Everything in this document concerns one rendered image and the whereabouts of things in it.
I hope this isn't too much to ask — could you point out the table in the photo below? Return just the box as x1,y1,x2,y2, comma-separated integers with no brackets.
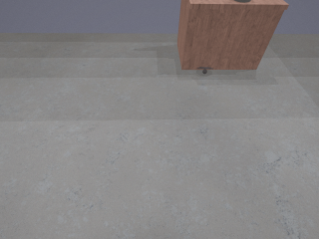
176,0,289,70

